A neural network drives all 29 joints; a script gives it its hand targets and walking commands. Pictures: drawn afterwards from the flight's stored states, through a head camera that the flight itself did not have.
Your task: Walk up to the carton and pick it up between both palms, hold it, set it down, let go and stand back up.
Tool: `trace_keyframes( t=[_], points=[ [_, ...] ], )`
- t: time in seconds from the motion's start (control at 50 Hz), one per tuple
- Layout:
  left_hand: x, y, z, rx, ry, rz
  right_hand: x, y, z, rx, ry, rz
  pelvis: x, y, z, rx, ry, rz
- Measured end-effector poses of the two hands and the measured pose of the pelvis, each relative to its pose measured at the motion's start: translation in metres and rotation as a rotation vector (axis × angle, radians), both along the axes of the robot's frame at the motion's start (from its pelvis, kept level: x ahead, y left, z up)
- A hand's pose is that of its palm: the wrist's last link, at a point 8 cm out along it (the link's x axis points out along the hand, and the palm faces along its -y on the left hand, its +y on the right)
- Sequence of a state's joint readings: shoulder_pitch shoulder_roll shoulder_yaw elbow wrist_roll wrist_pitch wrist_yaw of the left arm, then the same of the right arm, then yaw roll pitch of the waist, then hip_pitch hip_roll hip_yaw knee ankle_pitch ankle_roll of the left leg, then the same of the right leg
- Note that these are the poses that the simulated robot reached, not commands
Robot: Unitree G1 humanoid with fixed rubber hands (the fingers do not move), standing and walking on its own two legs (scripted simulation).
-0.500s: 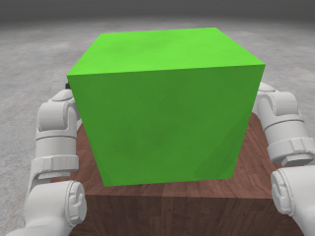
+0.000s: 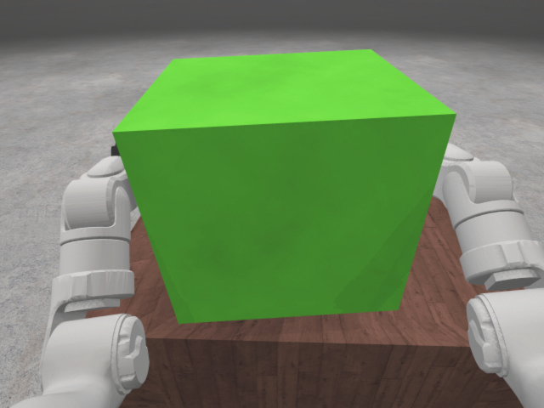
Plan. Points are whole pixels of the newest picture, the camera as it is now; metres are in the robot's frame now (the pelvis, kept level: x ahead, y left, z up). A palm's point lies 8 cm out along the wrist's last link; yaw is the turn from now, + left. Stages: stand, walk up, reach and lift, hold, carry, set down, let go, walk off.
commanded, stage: hold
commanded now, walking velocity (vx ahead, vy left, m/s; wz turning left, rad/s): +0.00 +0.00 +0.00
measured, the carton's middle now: (280, 178) +0.40 +0.00 +0.22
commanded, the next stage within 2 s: none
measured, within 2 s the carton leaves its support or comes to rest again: neither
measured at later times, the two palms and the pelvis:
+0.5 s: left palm (128, 169) +0.36 +0.21 +0.26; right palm (428, 157) +0.36 -0.20 +0.27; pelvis +0.00 +0.01 +0.00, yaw +0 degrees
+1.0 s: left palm (129, 166) +0.36 +0.21 +0.26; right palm (427, 155) +0.37 -0.20 +0.27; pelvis +0.00 +0.00 +0.00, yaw +0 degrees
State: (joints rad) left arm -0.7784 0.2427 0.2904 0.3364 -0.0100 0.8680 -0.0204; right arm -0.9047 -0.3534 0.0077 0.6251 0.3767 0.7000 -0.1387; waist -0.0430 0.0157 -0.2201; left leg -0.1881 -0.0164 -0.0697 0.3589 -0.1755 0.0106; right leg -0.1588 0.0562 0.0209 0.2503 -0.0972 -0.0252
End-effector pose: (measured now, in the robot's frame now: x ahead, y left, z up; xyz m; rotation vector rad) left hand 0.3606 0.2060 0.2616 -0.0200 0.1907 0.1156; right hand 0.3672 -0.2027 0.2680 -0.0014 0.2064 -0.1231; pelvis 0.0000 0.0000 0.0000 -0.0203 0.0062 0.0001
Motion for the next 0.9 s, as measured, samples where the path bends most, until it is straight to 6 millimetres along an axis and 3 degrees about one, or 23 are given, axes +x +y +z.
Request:
trace_keyframes(
  t=[0.9],
  points=[
    [0.0025,-0.0006,0.0024,0.004,0.006,-0.004,0.0008,-0.0006,0.0023,0.003,0.008,-0.005,-0.0009,0.0019,0.0,0.0,0.004,0.001]
  ],
)
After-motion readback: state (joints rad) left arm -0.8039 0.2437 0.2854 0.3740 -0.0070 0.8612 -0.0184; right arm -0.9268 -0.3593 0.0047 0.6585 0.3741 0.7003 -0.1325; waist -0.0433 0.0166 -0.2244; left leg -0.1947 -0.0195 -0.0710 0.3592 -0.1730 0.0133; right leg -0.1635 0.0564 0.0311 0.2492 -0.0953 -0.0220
